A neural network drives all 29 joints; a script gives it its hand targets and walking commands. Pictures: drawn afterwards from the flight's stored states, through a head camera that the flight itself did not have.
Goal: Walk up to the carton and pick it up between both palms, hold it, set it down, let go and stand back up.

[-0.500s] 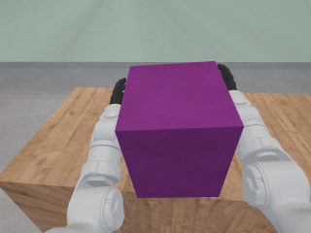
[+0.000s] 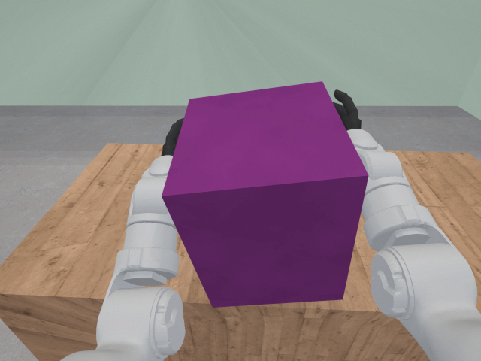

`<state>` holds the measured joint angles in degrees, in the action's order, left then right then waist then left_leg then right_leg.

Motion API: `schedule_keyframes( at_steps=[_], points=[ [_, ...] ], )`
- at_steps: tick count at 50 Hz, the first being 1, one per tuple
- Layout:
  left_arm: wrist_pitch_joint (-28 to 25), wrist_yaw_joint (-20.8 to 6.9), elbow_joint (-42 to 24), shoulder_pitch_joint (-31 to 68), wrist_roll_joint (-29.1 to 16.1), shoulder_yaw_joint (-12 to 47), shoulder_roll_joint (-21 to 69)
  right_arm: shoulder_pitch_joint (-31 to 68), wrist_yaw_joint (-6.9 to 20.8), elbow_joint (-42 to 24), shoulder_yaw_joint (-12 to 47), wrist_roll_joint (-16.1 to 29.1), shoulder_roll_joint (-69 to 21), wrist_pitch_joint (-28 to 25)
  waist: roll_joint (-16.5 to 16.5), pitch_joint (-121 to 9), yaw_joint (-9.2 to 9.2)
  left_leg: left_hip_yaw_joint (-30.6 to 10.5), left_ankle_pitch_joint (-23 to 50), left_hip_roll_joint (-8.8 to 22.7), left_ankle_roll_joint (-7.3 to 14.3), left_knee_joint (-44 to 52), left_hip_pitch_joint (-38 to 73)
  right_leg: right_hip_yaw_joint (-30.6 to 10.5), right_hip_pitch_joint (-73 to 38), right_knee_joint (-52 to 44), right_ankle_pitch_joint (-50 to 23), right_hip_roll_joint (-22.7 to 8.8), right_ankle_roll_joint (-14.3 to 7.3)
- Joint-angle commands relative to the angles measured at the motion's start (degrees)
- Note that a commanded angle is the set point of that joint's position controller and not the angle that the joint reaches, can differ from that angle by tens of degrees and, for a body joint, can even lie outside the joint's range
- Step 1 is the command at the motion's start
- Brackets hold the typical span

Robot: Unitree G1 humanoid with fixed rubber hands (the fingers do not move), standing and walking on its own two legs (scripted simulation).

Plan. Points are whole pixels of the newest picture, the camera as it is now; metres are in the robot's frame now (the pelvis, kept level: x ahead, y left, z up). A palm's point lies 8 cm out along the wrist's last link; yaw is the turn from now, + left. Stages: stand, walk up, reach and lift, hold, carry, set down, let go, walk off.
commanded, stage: reach and lift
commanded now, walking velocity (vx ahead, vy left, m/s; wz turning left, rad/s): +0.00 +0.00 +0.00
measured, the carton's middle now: (265, 198) +0.32 +0.01 +0.20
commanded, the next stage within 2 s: hold in 0.88 s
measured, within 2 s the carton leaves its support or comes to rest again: neither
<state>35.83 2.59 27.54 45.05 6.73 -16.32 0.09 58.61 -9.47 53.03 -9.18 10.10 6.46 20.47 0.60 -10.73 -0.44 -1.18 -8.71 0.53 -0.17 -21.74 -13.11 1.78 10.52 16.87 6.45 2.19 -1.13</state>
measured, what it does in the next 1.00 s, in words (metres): stands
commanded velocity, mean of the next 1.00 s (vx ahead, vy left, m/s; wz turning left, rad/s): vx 0.00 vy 0.00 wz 0.00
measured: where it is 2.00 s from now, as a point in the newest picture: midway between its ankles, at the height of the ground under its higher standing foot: outside the picture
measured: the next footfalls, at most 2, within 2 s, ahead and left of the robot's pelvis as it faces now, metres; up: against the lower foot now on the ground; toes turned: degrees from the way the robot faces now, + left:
none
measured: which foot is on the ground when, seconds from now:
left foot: down 0.00-1.00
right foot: down 0.00-1.00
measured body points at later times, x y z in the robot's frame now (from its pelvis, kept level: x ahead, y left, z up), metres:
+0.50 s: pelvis +0.01 +0.00 +0.00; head -0.05 +0.01 +0.45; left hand +0.40 +0.16 +0.23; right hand +0.43 -0.13 +0.27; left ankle +0.03 +0.11 -0.75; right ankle +0.03 -0.10 -0.75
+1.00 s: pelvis +0.00 +0.00 +0.00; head -0.06 +0.02 +0.44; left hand +0.38 +0.16 +0.26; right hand +0.41 -0.12 +0.30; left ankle +0.03 +0.11 -0.75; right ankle +0.03 -0.10 -0.75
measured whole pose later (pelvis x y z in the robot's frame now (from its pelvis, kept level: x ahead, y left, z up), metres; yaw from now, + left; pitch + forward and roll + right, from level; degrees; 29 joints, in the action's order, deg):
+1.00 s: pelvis +0.00 +0.00 +0.00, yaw +0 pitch +0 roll -1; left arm 47.9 2.7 14.6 46.2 6.1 -16.2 -1.1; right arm 60.7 -12.9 42.7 -7.8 17.9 7.3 31.3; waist 0.6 -10.1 1.5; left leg -1.2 -9.6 0.5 -0.2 -22.7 -12.7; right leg 1.8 10.0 17.5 7.2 2.2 -1.1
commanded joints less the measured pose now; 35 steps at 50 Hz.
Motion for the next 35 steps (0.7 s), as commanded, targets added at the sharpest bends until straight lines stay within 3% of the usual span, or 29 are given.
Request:
schedule_keyframes(
  at_steps=[1,3,4,5,7,9,11,12,15,17,19,20,23,25,26,28,32,34,35],
  points=[
    [-1.91,-5.24,-17.53,66.33,-9.88,28.69,27.47,45.30,2.23,-17.10,19.38,10.11,-46.09,2.06,-1.55,-23.11,7.45,0.18,2.60,-3.71,-0.49,2.44,5.49,-0.51,-17.31,0.26,-7.85,-0.70,4.75],
    [-1.62,-4.88,-15.79,66.24,-10.60,28.88,27.96,47.22,2.35,-19.29,19.08,10.33,-46.15,2.46,-2.20,-23.73,7.31,-0.15,0.82,-3.59,-0.42,2.47,4.68,-1.05,-16.58,0.33,-6.76,-0.74,4.58],
    [-1.52,-4.66,-15.38,66.85,-10.15,28.74,27.39,46.34,2.45,-16.77,17.48,9.47,-45.00,2.52,-2.31,-21.38,7.93,0.04,0.06,-3.46,-0.82,2.76,4.22,-0.42,-16.32,0.26,-5.39,-0.52,4.45],
    [-1.05,-4.73,-13.02,66.68,-10.08,27.85,27.26,48.95,2.67,-17.25,17.42,9.47,-45.86,2.55,-1.80,-19.11,6.99,0.01,-2.58,-3.22,-0.43,3.49,3.12,-0.66,-14.36,-0.15,-2.14,-0.42,4.26],
    [-0.91,-4.90,-13.67,65.55,-9.59,26.80,26.42,47.72,2.44,-17.25,18.02,9.61,-45.78,2.93,0.30,-18.76,6.81,0.39,-1.53,-3.40,-0.13,3.12,3.45,-0.68,-15.12,-0.11,-4.18,-0.61,4.72],
    [-0.86,-5.13,-12.61,67.57,-9.64,25.86,25.68,45.90,2.74,-12.53,15.55,8.36,-44.57,3.80,-0.94,-17.64,8.20,0.20,-5.53,-3.21,-0.02,4.43,2.81,-0.87,-13.95,-0.77,0.22,-1.09,4.18],
    [-0.23,-5.46,-10.81,64.97,-9.38,25.47,26.07,47.69,2.69,-14.46,15.64,8.17,-44.44,3.60,-0.67,-17.40,7.20,0.68,-5.97,-2.81,-0.03,4.79,1.89,-0.79,-14.33,-0.95,1.02,-0.99,4.44],
    [-0.75,-5.40,-12.70,66.90,-9.93,25.65,25.52,47.44,2.71,-14.71,16.04,8.12,-45.58,3.83,0.23,-19.43,7.66,0.56,-4.99,-3.13,0.43,4.73,2.35,-0.97,-15.04,-0.92,0.07,-1.12,4.57],
    [-0.32,-5.21,-13.26,66.59,-9.55,26.40,25.73,45.48,2.70,-12.40,15.25,8.94,-43.10,4.12,-2.31,-17.33,8.45,0.18,-3.10,-3.04,-0.66,4.24,2.89,-0.14,-14.40,-0.11,-2.43,-0.97,4.31],
    [-0.26,-5.37,-14.20,66.89,-10.61,27.57,26.69,47.90,2.56,-16.16,16.75,10.02,-44.29,4.13,-1.32,-21.29,8.00,-0.16,-0.82,-2.86,-0.85,3.55,3.41,-0.54,-15.84,-0.19,-4.79,-0.46,4.01],
    [0.33,-5.15,-17.47,67.40,-11.21,29.33,27.32,48.03,2.37,-18.16,17.70,11.49,-44.16,4.38,-3.42,-23.32,8.13,-0.07,1.88,-3.09,-1.56,2.61,4.69,-0.51,-16.66,1.03,-8.53,-0.35,3.98],
    [0.71,-5.04,-15.38,65.43,-10.99,27.85,27.62,47.64,2.44,-16.98,16.68,11.40,-42.29,4.81,-2.97,-22.09,8.80,-0.36,2.33,-2.82,-1.59,2.43,4.62,-0.85,-16.28,0.76,-8.36,0.16,3.84],
    [0.79,-4.63,-19.16,66.61,-11.67,29.42,27.64,48.54,1.97,-21.57,19.24,13.56,-43.07,4.89,-3.15,-25.45,8.51,-0.56,5.57,-2.99,-2.00,1.39,5.71,-0.67,-18.34,1.72,-12.98,0.34,4.11],
    [1.57,-4.43,-20.16,65.34,-11.91,29.80,27.89,47.90,1.87,-23.54,20.44,14.03,-43.23,5.63,-3.08,-25.75,8.09,-0.43,7.01,-3.11,-2.14,1.14,5.96,-0.76,-19.06,2.03,-14.31,0.42,4.29],
    [2.50,-4.67,-17.80,62.18,-10.83,28.15,26.59,46.77,1.69,-21.33,19.97,14.63,-41.86,6.59,-1.78,-22.83,8.34,-0.48,6.39,-3.11,-1.90,1.29,5.78,-0.71,-18.59,2.01,-13.99,0.65,4.48],
    [3.64,-5.10,-18.54,61.16,-10.27,28.04,26.66,44.91,1.53,-21.25,20.30,14.35,-40.57,7.60,-3.38,-22.04,8.86,-0.38,5.70,-2.88,-2.10,1.75,5.74,-0.95,-18.87,2.14,-13.72,0.63,3.88],
    [4.86,-5.54,-18.67,59.26,-9.20,27.19,25.95,44.43,1.33,-20.89,21.05,15.43,-40.14,9.07,-3.23,-20.71,8.33,-0.56,5.17,-2.87,-2.29,2.08,5.65,-1.08,-18.62,1.73,-12.60,0.93,3.85],
    [5.25,-5.60,-21.82,61.52,-9.68,28.22,26.16,44.88,1.24,-22.34,21.39,16.26,-39.80,9.50,-4.56,-23.12,8.68,-0.78,7.21,-3.02,-2.75,1.19,6.21,-1.16,-19.61,2.60,-15.13,0.90,3.87],
    [5.30,-5.64,-23.48,62.53,-10.96,29.30,27.04,45.72,1.00,-25.18,22.52,16.83,-41.26,9.61,-3.64,-24.66,8.94,-0.80,7.97,-2.99,-2.73,0.88,6.32,-1.53,-20.32,2.52,-16.03,0.98,3.66]
  ],
)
